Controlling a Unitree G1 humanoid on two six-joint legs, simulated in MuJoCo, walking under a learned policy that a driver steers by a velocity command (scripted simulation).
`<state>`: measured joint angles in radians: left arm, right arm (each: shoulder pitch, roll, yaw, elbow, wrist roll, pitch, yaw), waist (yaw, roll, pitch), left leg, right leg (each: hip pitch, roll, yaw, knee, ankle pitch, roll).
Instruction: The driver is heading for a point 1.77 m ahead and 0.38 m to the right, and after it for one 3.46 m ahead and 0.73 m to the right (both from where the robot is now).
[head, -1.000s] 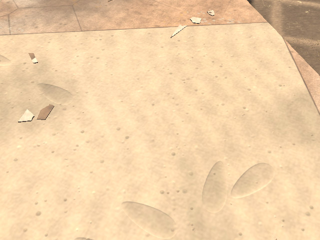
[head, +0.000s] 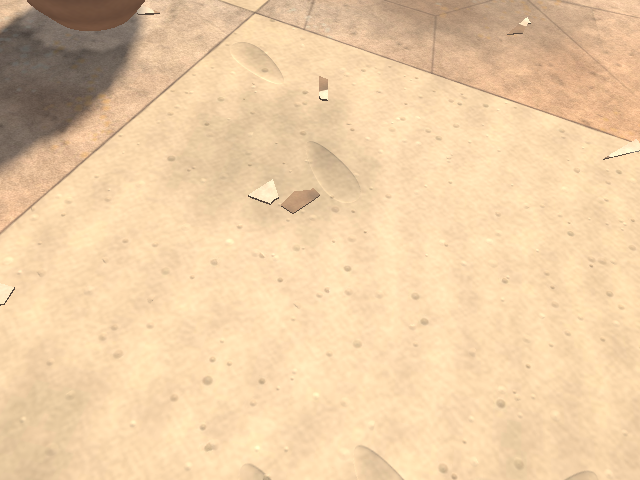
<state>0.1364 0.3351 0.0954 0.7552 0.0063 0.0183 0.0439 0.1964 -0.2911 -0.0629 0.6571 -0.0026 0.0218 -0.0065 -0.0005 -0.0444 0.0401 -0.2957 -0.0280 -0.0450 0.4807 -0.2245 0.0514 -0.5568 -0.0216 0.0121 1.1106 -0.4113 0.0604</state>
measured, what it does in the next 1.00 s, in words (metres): steps on the spot: right foot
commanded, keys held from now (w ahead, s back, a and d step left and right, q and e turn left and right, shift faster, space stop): no key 1.00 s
